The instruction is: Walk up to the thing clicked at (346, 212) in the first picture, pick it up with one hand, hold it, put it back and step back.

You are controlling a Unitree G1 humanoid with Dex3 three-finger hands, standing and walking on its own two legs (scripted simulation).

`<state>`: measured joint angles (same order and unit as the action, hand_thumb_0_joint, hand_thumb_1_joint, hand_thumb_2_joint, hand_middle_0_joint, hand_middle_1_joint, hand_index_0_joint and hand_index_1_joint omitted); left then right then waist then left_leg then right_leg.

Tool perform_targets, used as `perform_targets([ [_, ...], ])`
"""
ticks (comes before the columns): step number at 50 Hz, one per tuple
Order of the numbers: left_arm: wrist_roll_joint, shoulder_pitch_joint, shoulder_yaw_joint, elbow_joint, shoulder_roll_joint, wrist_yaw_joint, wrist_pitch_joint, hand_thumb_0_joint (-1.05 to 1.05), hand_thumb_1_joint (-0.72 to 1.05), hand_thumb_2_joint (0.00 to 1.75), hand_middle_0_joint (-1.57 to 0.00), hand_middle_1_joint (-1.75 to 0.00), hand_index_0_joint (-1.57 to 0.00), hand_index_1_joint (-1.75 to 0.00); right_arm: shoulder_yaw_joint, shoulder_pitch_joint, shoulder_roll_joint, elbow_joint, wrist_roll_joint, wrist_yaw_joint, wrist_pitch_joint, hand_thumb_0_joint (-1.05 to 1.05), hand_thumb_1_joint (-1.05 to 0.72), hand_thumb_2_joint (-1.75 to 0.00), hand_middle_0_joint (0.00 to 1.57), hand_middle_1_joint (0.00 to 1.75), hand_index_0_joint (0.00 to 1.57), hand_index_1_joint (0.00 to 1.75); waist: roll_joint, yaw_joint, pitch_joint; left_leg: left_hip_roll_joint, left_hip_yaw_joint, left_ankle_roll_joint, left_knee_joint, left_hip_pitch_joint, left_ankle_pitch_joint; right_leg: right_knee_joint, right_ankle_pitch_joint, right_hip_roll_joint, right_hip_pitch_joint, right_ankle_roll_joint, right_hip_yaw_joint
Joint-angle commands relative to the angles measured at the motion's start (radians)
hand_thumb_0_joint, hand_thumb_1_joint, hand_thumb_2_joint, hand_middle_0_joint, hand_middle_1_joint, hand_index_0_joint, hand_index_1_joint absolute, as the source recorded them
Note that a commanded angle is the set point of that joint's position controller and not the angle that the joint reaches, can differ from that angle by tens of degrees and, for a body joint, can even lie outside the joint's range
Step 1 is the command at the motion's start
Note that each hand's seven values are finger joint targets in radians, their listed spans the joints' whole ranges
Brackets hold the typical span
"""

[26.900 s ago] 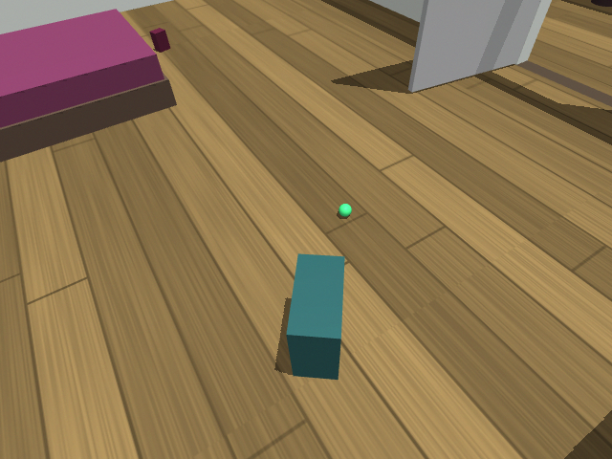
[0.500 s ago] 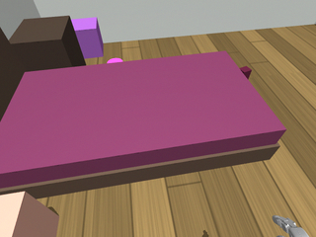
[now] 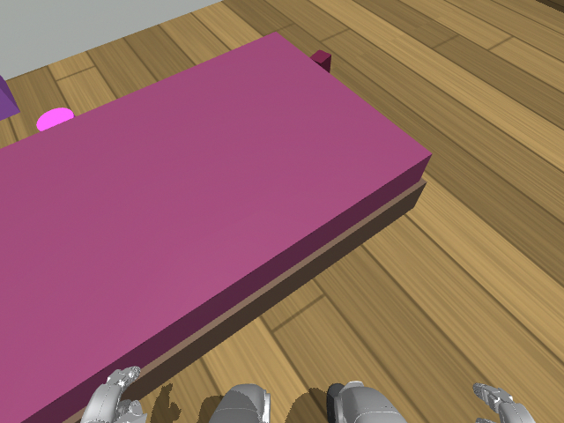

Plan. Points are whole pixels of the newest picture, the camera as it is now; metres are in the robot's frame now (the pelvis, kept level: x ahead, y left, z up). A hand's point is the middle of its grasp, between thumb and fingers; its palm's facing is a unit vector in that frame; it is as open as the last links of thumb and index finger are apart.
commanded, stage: walk up
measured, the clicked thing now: out of the picture -0.02 -1.53 -0.72
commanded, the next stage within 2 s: none
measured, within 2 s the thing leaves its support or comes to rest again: neither
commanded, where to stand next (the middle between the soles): +0.06 -0.08 m, yaw -101 degrees
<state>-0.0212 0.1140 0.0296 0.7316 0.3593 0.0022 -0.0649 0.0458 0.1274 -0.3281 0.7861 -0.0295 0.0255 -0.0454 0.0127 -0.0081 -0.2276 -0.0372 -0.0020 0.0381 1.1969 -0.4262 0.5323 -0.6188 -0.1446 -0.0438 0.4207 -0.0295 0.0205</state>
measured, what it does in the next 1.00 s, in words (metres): steps on the spot, turning right: left foot, then right foot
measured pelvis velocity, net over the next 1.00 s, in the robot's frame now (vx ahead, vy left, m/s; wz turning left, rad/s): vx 0.01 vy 0.01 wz -1.03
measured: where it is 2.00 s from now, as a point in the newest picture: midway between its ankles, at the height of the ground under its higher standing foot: outside the picture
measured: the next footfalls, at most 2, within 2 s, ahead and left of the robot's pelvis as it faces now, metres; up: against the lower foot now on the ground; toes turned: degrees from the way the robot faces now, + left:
left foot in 0.08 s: +0.09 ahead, +0.18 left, +0.00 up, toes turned -7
right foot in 0.48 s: -0.04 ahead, -0.13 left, +0.00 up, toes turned -35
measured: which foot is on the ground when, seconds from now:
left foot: up 0.00-0.06, down 0.08-0.50, up 0.52-0.74, down 0.76-1.00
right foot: down 0.00-0.10, up 0.12-0.46, down 0.48-0.78, up 0.80-1.00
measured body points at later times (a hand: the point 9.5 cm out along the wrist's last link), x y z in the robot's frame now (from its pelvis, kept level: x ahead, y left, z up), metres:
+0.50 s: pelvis -0.01 +0.04 +0.00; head +0.03 +0.01 +0.44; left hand +0.28 +0.26 -0.08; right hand -0.15 -0.31 -0.09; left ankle +0.05 +0.18 -0.71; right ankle -0.07 -0.10 -0.72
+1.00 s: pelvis +0.01 +0.01 +0.02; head +0.04 -0.01 +0.47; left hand +0.35 +0.08 -0.09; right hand -0.24 -0.21 -0.07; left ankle +0.13 +0.04 -0.71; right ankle -0.10 -0.08 -0.67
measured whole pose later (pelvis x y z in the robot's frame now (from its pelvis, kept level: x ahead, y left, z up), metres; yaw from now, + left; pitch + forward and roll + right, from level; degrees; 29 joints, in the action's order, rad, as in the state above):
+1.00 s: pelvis +0.01 +0.01 +0.02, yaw -59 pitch -1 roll -1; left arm -0.01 0.25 0.06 0.74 0.45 -0.07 -0.06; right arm 0.05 0.30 -0.41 0.78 0.03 0.02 0.04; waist -0.01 0.04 -0.10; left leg -0.13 0.22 -0.02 0.54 -0.28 0.24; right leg -0.93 -0.40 0.02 0.46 0.03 0.01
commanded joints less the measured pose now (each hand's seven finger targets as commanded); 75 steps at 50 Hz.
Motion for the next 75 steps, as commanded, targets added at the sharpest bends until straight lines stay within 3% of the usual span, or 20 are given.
perform_targets([
  [1,-0.054,-0.026,0.099,-0.173,0.242,-0.037,0.001,0.00,0.90,0.90,-0.20,-0.30,-0.20,-0.30,0.084,0.167,-0.213,-0.027,0.014,-0.051,0.023,0.00,-0.90,-0.90,0.20,0.30,0.20,0.30,-0.142,0.013,0.278,0.063,0.076,0.011,-0.450,0.080,-0.100,0.130,0.413,0.095,-0.125,-0.163,0.220],
  [3,-0.046,-0.058,0.103,-0.208,0.232,-0.052,0.004,0.00,0.90,0.90,-0.20,-0.30,-0.20,-0.30,0.091,0.290,-0.209,0.007,0.026,-0.075,0.041,0.00,-0.90,-0.90,0.20,0.30,0.20,0.30,-0.066,0.080,0.356,0.068,0.060,0.006,-0.747,0.269,-0.321,-0.010,0.316,0.042,-0.040,-0.127,0.210],
  [6,-0.079,0.031,0.120,-0.186,0.243,-0.051,-0.020,0.00,0.90,0.90,-0.20,-0.30,-0.20,-0.30,0.154,0.066,-0.442,-0.107,0.041,-0.081,0.048,0.00,-0.90,-0.90,0.20,0.30,0.20,0.30,0.247,0.051,0.327,-0.597,-0.507,-0.327,-0.955,0.222,-0.412,-0.498,-0.424,0.020,0.219,0.042,0.110],
  [11,-0.039,0.042,0.133,-0.153,0.203,-0.120,-0.012,0.00,0.90,0.90,-0.20,-0.30,-0.20,-0.30,0.125,0.096,-0.303,-0.071,0.053,-0.097,0.080,0.00,-0.90,-0.90,0.20,0.30,0.20,0.30,0.123,0.002,0.266,-0.269,-0.002,-0.158,-0.768,0.345,-0.624,-0.467,-0.170,0.096,0.238,0.049,0.061],
  [17,-0.039,-0.073,0.124,-0.205,0.196,-0.146,-0.004,0.00,0.90,0.90,-0.20,-0.30,-0.20,-0.30,0.150,0.210,-0.389,-0.063,0.052,-0.076,0.096,0.00,-0.90,-0.90,0.20,0.30,0.20,0.30,0.150,0.085,0.269,-0.371,0.083,-0.207,-0.741,0.432,-0.626,-0.252,-0.246,0.150,0.211,0.037,-0.003],
  [23,-0.035,0.117,0.139,-0.114,0.248,-0.127,0.024,0.00,0.90,0.90,-0.20,-0.30,-0.20,-0.30,0.139,0.121,-0.394,-0.082,0.053,-0.038,0.088,0.00,-0.90,-0.90,0.20,0.30,0.20,0.30,0.145,-0.018,0.316,-0.324,0.234,-0.132,-0.557,0.182,-0.382,0.008,-0.249,0.076,-0.179,-0.020,-0.124],
  [24,-0.037,0.240,0.154,-0.073,0.293,-0.116,0.034,0.00,0.90,0.90,-0.20,-0.30,-0.20,-0.30,0.123,0.124,-0.362,-0.081,0.054,-0.035,0.084,0.00,-0.90,-0.90,0.20,0.30,0.20,0.30,-0.015,-0.091,0.363,-0.239,0.283,-0.092,-0.314,0.063,-0.321,0.108,-0.257,0.055,-0.368,-0.067,-0.064],
  [25,-0.044,0.305,0.178,-0.076,0.402,-0.103,0.042,0.00,0.90,0.90,-0.20,-0.30,-0.20,-0.30,0.089,0.086,-0.290,-0.124,0.042,-0.029,0.089,0.00,-0.90,-0.90,0.20,0.30,0.20,0.30,-0.319,-0.148,0.314,-0.081,0.280,-0.033,-0.089,-0.256,-0.025,0.236,-0.298,0.212,-0.472,-0.175,0.348],
  [26,-0.031,0.241,0.173,-0.103,0.431,-0.100,0.033,0.00,0.90,0.90,-0.20,-0.30,-0.20,-0.30,0.081,-0.017,-0.304,-0.156,0.026,-0.037,0.096,0.00,-0.90,-0.90,0.20,0.30,0.20,0.30,-0.363,-0.137,0.247,-0.014,0.118,-0.013,-0.098,-0.358,0.176,0.327,-0.238,0.294,-0.385,-0.261,0.625],
  [36,-0.009,0.005,0.107,-0.176,0.318,-0.044,0.034,0.00,0.90,0.90,-0.20,-0.30,-0.20,-0.30,0.080,0.260,-0.306,-0.027,0.034,-0.042,0.108,0.00,-0.90,-0.90,0.20,0.30,0.20,0.30,-0.157,0.069,0.214,0.035,0.019,-0.050,-0.517,0.218,-0.228,0.160,-0.119,0.156,0.099,-0.150,0.419],
  [38,0.004,-0.010,0.075,-0.188,0.219,-0.035,0.032,0.00,0.90,0.90,-0.20,-0.30,-0.20,-0.30,0.105,0.334,-0.380,-0.034,0.065,-0.051,0.114,0.00,-0.90,-0.90,0.20,0.30,0.20,0.30,0.044,0.133,0.202,-0.126,-0.213,-0.091,-0.834,0.447,-0.117,-0.060,-0.282,-0.025,0.334,0.006,0.256],
  [40,-0.009,0.151,0.097,-0.116,0.311,-0.016,0.025,0.00,0.90,0.90,-0.20,-0.30,-0.20,-0.30,0.123,0.143,-0.457,-0.092,0.054,-0.042,0.107,0.00,-0.90,-0.90,0.20,0.30,0.20,0.30,0.127,0.035,0.156,-0.497,-0.584,-0.220,-1.043,0.171,0.158,-0.493,-0.354,-0.023,0.226,0.047,0.130],
  [46,0.011,0.171,0.097,-0.068,0.259,-0.071,0.034,0.00,0.90,0.90,-0.20,-0.30,-0.20,-0.30,0.095,0.101,-0.359,-0.087,0.064,-0.027,0.113,0.00,-0.90,-0.90,0.20,0.30,0.20,0.30,0.178,0.024,0.185,-0.281,-0.066,-0.188,-0.926,0.253,-0.130,-0.361,-0.225,0.087,0.138,0.058,0.014],
  [55,0.002,0.228,0.089,-0.027,0.244,-0.019,0.085,0.00,0.90,0.90,-0.20,-0.30,-0.20,-0.30,0.092,0.150,-0.339,-0.155,0.038,0.009,0.064,0.00,-0.90,-0.90,0.20,0.30,0.20,0.30,0.139,0.005,0.273,-0.260,0.163,-0.159,-0.535,0.149,-0.386,0.095,-0.152,0.000,-0.183,0.003,-0.136],
  [56,-0.002,0.290,0.107,-0.009,0.283,-0.007,0.096,0.00,0.90,0.90,-0.20,-0.30,-0.20,-0.30,0.078,0.156,-0.292,-0.165,0.036,0.008,0.058,0.00,-0.90,-0.90,0.20,0.30,0.20,0.30,0.003,-0.031,0.293,-0.199,0.207,-0.121,-0.330,0.059,-0.387,0.173,-0.163,0.006,-0.300,-0.027,-0.033],
  [58,-0.008,0.323,0.139,-0.039,0.440,0.020,0.117,0.00,0.90,0.90,-0.20,-0.30,-0.20,-0.30,0.060,0.069,-0.249,-0.229,0.020,0.005,0.056,0.00,-0.90,-0.90,0.20,0.30,0.20,0.30,-0.231,-0.070,0.244,-0.021,0.045,-0.016,-0.072,-0.358,0.085,0.240,0.065,0.370,-0.411,-0.275,0.689],
  [59,0.006,0.272,0.132,-0.041,0.412,0.022,0.110,0.00,0.90,0.90,-0.20,-0.30,-0.20,-0.30,0.068,0.036,-0.283,-0.210,0.029,-0.010,0.053,0.00,-0.90,-0.90,0.20,0.30,0.20,0.30,-0.183,-0.057,0.221,-0.087,-0.025,-0.013,-0.031,-0.342,0.086,0.219,0.115,0.397,-0.338,-0.304,0.641],
  [62,0.018,0.187,0.100,-0.059,0.326,0.044,0.111,0.00,0.90,0.90,-0.20,-0.30,-0.20,-0.30,0.069,0.112,-0.284,-0.133,0.018,-0.013,0.061,0.00,-0.90,-0.90,0.20,0.30,0.20,0.30,-0.164,0.008,0.247,-0.078,-0.012,-0.029,-0.115,-0.239,-0.035,0.073,0.369,0.252,-0.305,-0.197,0.371],
  [71,0.015,0.133,0.079,-0.118,0.316,0.062,0.104,0.00,0.90,0.90,-0.20,-0.30,-0.20,-0.30,0.086,0.161,-0.248,-0.120,0.035,-0.025,0.063,0.00,-0.90,-0.90,0.20,0.30,0.20,0.30,-0.156,0.070,0.291,0.035,0.025,-0.090,-0.500,0.137,-0.255,-0.160,0.463,0.130,-0.024,-0.137,0.324],
  [75,0.017,0.199,0.059,-0.096,0.278,0.084,0.085,0.00,0.90,0.90,-0.20,-0.30,-0.20,-0.30,0.138,0.139,-0.419,-0.141,0.038,-0.025,0.075,0.00,-0.90,-0.90,0.20,0.30,0.20,0.30,0.167,0.064,0.323,-0.498,-0.530,-0.380,-0.752,0.260,-0.600,-0.692,-0.497,-0.033,0.221,0.031,0.114],
])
